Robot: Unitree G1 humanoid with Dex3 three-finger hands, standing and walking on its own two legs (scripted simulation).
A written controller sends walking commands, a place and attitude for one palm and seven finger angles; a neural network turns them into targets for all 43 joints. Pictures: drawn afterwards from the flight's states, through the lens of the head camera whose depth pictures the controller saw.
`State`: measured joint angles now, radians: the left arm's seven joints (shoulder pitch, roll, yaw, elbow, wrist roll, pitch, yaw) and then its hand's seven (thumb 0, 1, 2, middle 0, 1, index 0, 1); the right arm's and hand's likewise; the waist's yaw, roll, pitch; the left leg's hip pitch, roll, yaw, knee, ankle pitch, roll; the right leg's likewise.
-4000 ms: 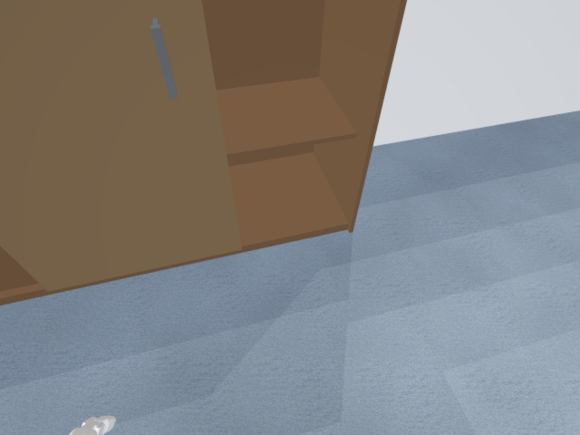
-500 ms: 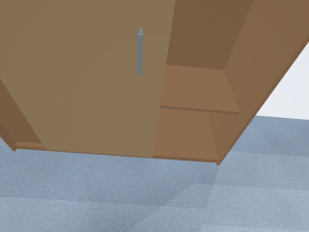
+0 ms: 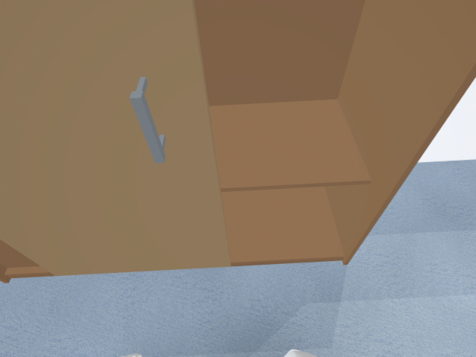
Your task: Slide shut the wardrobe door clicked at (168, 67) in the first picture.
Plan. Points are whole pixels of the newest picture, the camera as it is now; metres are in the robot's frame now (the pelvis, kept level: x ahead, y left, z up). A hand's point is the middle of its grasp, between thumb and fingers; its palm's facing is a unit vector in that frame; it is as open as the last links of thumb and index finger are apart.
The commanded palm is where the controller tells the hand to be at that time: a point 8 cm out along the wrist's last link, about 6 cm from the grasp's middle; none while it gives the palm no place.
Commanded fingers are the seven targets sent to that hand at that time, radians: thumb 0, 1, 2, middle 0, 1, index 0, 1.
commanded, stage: come to a stop and stand still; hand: left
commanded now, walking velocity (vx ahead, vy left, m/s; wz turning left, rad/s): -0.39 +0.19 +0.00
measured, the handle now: (151, 122) +0.50 +0.17 +0.12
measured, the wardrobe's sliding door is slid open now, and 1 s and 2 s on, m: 0.48 0.48 0.48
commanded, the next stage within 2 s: look again from close up in 1.96 s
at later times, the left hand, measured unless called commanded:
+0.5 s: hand out of the picture +0.04 +0.27 -0.16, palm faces +0.07 -0.96 -0.27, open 7.4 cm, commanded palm none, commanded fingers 0.00 0.90 0.90 -0.20 -0.30 -0.20 -0.30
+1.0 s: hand out of the picture -0.01 +0.27 -0.15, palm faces +0.00 -0.98 -0.21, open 7.3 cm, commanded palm none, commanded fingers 0.00 0.90 0.90 -0.20 -0.30 -0.20 -0.30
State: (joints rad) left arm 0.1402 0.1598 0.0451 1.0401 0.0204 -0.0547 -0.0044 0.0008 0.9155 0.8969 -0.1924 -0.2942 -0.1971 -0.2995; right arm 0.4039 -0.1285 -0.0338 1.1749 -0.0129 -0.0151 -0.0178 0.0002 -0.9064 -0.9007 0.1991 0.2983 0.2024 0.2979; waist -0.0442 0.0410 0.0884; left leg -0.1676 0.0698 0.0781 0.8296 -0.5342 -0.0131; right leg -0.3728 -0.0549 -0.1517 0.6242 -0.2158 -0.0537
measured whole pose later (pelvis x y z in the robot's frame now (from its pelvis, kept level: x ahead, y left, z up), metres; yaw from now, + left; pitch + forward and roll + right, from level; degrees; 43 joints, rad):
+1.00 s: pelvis -0.03 +0.10 +0.02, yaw +0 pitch -1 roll +0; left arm 0.30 0.14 -0.01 1.05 0.02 0.01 0.03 0.01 0.92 0.90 -0.20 -0.29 -0.20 -0.30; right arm 0.36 -0.19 0.01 1.07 -0.02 0.00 -0.01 0.00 -0.91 -0.90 0.20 0.30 0.20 0.30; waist -0.01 0.03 0.00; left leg -0.21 -0.09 0.11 0.39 -0.17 0.11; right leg -0.26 -0.03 0.01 0.47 -0.20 0.00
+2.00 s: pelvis +0.02 +0.07 +0.02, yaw +0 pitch -1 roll +1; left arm 0.29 0.14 -0.02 1.13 0.01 -0.02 0.03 0.01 0.92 0.90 -0.19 -0.29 -0.20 -0.30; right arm 0.29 -0.15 0.03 1.16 -0.01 -0.03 -0.03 0.00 -0.90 -0.90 0.20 0.30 0.20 0.30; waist 0.00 0.01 0.01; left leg -0.13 -0.04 0.08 0.35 -0.21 0.05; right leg -0.16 0.02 -0.02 0.41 -0.24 -0.03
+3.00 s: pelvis +0.03 +0.03 +0.02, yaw +0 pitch +0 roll +0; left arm 0.43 0.15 -0.02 0.80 -0.05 0.06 0.07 0.03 0.95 0.89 -0.20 -0.30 -0.20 -0.30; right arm 0.34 -0.15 0.03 1.06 0.00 -0.07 -0.05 0.00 -0.91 -0.90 0.20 0.30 0.20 0.30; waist 0.01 0.02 0.02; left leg -0.15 0.02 0.06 0.42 -0.26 0.00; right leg -0.17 0.08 -0.03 0.41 -0.25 -0.08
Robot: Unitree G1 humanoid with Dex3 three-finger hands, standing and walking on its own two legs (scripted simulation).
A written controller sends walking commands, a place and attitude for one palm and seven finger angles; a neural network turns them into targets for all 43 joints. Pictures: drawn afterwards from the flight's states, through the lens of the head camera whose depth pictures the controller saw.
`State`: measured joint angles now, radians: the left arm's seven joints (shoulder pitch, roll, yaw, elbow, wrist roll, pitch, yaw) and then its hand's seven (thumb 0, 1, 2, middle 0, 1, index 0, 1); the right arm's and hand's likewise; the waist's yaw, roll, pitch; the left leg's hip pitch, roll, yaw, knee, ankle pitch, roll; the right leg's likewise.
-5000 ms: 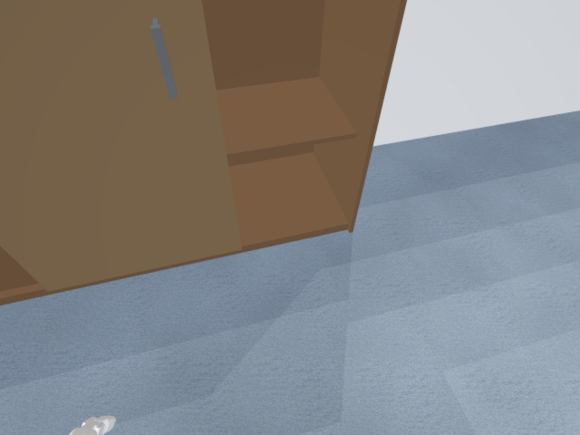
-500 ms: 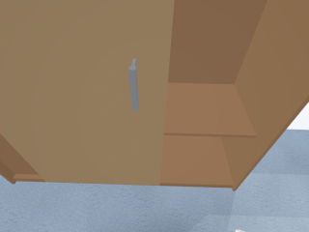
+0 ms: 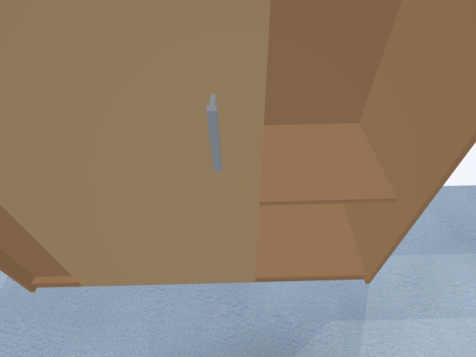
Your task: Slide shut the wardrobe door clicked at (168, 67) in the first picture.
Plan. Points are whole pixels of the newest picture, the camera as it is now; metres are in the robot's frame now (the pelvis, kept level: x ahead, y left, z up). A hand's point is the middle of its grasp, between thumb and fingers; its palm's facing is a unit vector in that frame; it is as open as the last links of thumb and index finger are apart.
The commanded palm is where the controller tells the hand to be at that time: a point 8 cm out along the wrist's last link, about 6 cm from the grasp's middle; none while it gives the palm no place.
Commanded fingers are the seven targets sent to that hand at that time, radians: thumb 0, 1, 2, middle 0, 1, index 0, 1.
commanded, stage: come to a stop and stand still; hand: left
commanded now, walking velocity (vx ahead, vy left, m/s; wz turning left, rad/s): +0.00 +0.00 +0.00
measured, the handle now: (215, 134) +0.52 +0.07 +0.10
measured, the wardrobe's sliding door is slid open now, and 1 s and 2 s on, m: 0.48 0.48 0.48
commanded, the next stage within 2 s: look again from close up in 0.96 s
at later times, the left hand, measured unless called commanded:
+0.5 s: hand out of the picture +0.01 +0.15 -0.17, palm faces +0.02 -0.98 -0.18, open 7.3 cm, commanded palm none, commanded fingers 0.00 0.90 0.90 -0.20 -0.30 -0.20 -0.30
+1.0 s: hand out of the picture +0.04 +0.13 -0.17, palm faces +0.03 -0.98 -0.20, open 7.3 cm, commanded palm none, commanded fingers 0.00 0.90 0.90 -0.20 -0.30 -0.20 -0.30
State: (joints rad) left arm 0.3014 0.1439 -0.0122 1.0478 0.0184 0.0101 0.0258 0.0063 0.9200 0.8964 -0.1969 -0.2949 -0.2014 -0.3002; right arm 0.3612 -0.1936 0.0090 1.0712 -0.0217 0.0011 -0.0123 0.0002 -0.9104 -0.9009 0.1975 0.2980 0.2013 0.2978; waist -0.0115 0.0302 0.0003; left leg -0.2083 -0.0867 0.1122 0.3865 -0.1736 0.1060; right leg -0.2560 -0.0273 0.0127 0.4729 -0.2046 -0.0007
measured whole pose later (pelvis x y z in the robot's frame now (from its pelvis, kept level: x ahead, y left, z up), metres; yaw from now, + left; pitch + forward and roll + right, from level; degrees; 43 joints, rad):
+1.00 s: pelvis +0.04 -0.03 +0.01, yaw +1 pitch -1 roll +1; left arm 0.29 0.14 -0.02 1.13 0.01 -0.02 0.03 0.01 0.92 0.90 -0.19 -0.29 -0.20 -0.30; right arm 0.29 -0.15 0.03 1.16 -0.01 -0.03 -0.03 0.00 -0.90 -0.90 0.20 0.30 0.20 0.30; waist 0.00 0.01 0.01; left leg -0.13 -0.04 0.08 0.35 -0.21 0.05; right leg -0.16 0.02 -0.02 0.41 -0.24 -0.03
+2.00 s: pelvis +0.05 -0.07 +0.00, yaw +0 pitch +0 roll +0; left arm 0.43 0.15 -0.02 0.80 -0.05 0.06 0.07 0.03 0.95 0.89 -0.20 -0.30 -0.20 -0.30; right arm 0.34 -0.15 0.03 1.06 0.00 -0.07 -0.05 0.00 -0.91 -0.90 0.20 0.30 0.20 0.30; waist 0.01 0.02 0.02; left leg -0.15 0.02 0.06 0.42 -0.26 0.00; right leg -0.17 0.08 -0.03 0.41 -0.25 -0.08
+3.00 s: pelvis +0.02 -0.03 -0.03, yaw +4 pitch +6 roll -2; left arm 0.29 0.29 0.24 -0.01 -0.30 -0.25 -0.27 0.00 -0.14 0.45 -0.27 -0.96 -0.28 -0.97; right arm 0.27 -0.29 0.02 0.62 0.03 -0.28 -0.07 0.01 -0.90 -0.90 0.20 0.30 0.20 0.30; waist -0.01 0.04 -0.06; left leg -0.52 -0.03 0.01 0.80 -0.38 0.05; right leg -0.49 0.02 -0.09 0.75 -0.37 -0.03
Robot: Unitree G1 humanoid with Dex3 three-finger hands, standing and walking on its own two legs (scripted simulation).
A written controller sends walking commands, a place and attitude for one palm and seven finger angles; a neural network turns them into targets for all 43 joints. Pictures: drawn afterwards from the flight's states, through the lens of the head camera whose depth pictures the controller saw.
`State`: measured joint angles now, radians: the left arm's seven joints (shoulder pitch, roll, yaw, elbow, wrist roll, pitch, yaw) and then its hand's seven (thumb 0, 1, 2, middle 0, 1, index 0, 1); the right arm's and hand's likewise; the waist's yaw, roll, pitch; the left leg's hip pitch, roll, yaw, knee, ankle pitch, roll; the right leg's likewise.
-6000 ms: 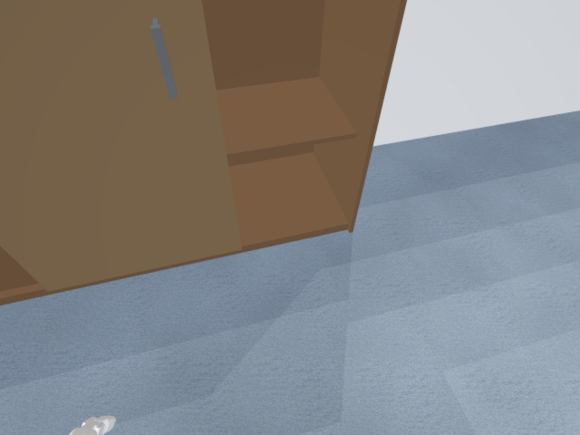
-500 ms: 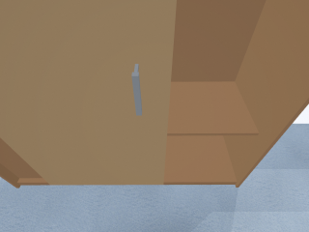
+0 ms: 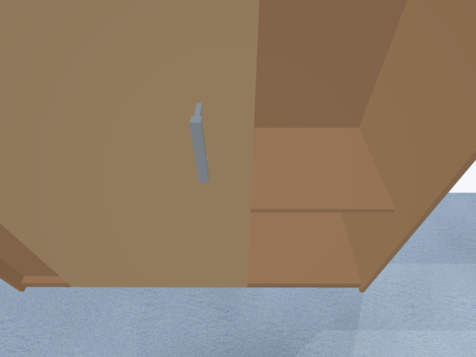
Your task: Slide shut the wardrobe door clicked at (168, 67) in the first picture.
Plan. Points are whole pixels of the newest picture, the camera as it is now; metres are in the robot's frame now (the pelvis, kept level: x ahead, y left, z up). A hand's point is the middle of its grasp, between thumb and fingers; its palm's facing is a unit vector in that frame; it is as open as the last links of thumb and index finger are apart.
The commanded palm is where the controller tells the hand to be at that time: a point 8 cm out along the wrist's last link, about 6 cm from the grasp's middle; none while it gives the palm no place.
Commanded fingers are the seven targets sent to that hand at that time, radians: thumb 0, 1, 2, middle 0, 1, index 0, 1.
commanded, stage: look again from close up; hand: left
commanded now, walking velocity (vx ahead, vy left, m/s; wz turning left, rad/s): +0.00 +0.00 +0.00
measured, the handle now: (201, 145) +0.48 +0.10 +0.10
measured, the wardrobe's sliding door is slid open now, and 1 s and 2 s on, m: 0.48 0.48 0.48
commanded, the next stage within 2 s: raise the hand with hooked fingers in 0.84 s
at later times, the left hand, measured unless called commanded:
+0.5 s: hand out of the picture -0.01 +0.14 -0.17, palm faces +0.03 -0.98 -0.18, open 7.3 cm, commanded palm none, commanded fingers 0.00 0.90 0.90 -0.20 -0.30 -0.20 -0.30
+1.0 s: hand out of the picture +0.02 +0.14 -0.16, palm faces +0.10 -0.97 -0.23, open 7.3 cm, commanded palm +0.11 +0.18 -0.07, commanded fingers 0.00 0.81 0.86 -0.21 -0.36 -0.21 -0.36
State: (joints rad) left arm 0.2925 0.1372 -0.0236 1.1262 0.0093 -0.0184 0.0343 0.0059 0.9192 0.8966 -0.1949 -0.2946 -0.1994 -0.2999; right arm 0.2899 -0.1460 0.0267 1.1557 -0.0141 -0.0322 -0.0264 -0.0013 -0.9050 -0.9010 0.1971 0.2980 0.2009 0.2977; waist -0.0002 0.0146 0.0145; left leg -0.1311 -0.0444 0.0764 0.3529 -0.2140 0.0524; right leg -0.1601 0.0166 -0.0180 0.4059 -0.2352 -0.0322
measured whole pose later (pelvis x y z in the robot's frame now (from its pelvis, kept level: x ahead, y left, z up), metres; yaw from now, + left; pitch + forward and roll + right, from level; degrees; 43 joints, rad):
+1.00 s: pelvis +0.01 -0.04 +0.00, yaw -1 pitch +0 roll +0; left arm 0.43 0.15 -0.02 0.80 -0.05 0.06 0.07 0.03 0.95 0.89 -0.20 -0.30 -0.20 -0.30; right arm 0.34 -0.15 0.03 1.06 0.00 -0.07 -0.05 0.00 -0.91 -0.90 0.20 0.30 0.20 0.30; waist 0.01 0.02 0.02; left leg -0.15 0.02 0.06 0.42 -0.26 0.00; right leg -0.17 0.08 -0.03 0.41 -0.25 -0.08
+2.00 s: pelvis -0.03 +0.00 -0.04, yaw +3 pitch +6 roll -2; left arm 0.29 0.29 0.24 -0.01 -0.30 -0.25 -0.27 0.00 -0.14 0.45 -0.27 -0.96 -0.28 -0.97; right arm 0.27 -0.29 0.02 0.62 0.03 -0.28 -0.07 0.01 -0.90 -0.90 0.20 0.30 0.20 0.30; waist -0.01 0.04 -0.06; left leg -0.52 -0.03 0.01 0.80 -0.38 0.05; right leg -0.49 0.02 -0.09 0.75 -0.37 -0.03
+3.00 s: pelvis -0.02 -0.01 -0.01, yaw +3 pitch +0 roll -1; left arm -0.04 0.42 0.45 0.26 -0.34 -0.05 -0.44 -0.02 -0.50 0.30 -0.30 -1.20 -0.30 -1.20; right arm 0.24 -0.29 0.06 0.67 0.05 -0.28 -0.10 0.01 -0.90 -0.90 0.20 0.30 0.20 0.30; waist 0.03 0.05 -0.02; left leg -0.27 -0.02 0.01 0.56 -0.29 0.03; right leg -0.25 0.04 -0.08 0.52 -0.27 -0.05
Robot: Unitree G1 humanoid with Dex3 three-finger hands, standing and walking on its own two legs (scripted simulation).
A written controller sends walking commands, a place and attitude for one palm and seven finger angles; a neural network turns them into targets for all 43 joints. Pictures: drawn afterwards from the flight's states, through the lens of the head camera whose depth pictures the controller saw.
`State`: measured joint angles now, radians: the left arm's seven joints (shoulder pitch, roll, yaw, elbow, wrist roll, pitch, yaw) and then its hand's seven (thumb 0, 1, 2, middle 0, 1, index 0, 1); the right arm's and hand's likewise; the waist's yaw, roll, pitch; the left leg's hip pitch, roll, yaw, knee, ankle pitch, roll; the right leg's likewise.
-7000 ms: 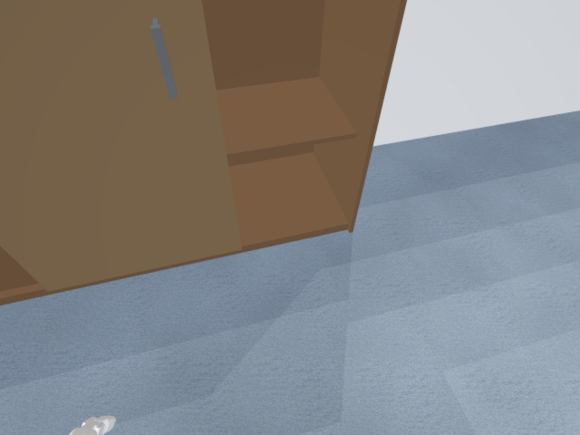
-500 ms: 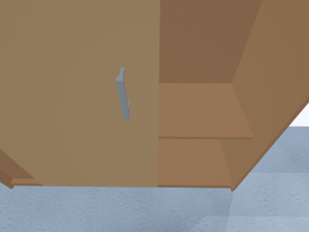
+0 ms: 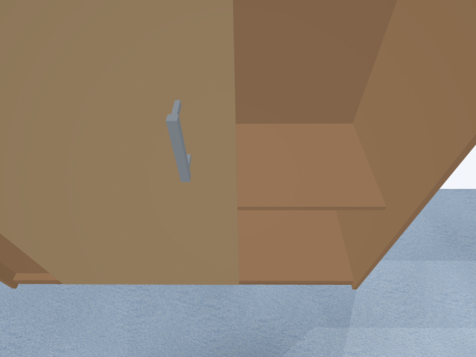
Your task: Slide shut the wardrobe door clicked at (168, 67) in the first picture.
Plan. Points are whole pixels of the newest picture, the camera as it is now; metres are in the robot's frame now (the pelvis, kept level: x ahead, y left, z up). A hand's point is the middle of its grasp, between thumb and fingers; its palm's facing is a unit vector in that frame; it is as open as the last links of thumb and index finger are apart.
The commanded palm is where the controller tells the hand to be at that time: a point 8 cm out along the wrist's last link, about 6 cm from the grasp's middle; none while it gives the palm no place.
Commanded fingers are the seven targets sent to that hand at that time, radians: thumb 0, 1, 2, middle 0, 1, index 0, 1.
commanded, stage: raise the hand with hooked fingers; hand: left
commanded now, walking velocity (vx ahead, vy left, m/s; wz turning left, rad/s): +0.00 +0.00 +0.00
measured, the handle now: (181, 143) +0.47 +0.15 +0.10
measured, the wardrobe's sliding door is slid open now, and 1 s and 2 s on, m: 0.48 0.48 0.48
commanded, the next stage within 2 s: none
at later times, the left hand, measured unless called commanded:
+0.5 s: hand (108, 352) +0.13 +0.21 -0.01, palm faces +0.17 -0.98 -0.05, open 9.4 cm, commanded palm +0.12 +0.26 +0.00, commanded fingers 0.00 0.22 0.61 -0.25 -0.74 -0.25 -0.74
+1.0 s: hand (70, 296) +0.19 +0.27 +0.05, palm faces +0.09 -0.99 -0.08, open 12.4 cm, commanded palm +0.16 +0.32 +0.06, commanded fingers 0.00 -0.36 0.36 -0.29 -1.11 -0.29 -1.11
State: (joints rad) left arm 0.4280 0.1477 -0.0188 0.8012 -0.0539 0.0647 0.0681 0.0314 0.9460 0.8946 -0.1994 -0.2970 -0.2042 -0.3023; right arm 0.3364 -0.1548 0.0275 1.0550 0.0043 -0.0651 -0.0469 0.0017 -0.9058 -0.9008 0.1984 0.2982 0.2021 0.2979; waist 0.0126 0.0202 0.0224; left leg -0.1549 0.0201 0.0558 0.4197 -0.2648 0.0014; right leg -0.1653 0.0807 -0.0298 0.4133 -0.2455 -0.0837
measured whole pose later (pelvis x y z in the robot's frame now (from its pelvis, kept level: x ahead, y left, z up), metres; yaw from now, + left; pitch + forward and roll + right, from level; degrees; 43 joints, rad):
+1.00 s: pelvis -0.03 +0.04 -0.03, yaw +4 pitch +6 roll -2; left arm 0.29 0.29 0.24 -0.01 -0.30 -0.25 -0.27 0.00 -0.14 0.45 -0.27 -0.96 -0.28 -0.97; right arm 0.27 -0.29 0.02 0.62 0.03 -0.28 -0.07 0.01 -0.90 -0.90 0.20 0.30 0.20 0.30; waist -0.01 0.04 -0.06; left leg -0.52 -0.03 0.01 0.80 -0.38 0.05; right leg -0.49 0.02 -0.09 0.75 -0.37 -0.03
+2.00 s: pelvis -0.03 +0.03 -0.01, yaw +3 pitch +0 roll -1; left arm -0.04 0.42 0.45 0.26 -0.34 -0.05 -0.44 -0.02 -0.50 0.30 -0.30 -1.20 -0.30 -1.20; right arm 0.24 -0.29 0.06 0.67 0.05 -0.28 -0.10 0.01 -0.90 -0.90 0.20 0.30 0.20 0.30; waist 0.03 0.05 -0.02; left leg -0.27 -0.02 0.01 0.56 -0.29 0.03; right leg -0.25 0.04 -0.08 0.52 -0.27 -0.05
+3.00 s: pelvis -0.03 +0.03 -0.01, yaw +3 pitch +2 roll +0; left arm -0.36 0.31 0.27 0.49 -0.24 -0.09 -0.24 -0.02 -0.50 0.30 -0.30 -1.20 -0.30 -1.20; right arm 0.25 -0.27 0.06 0.69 0.05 -0.22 -0.08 0.01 -0.90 -0.90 0.20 0.30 0.20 0.30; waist -0.01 0.05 -0.03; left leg -0.30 -0.03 0.02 0.54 -0.27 0.04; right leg -0.30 0.03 -0.06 0.53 -0.27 -0.05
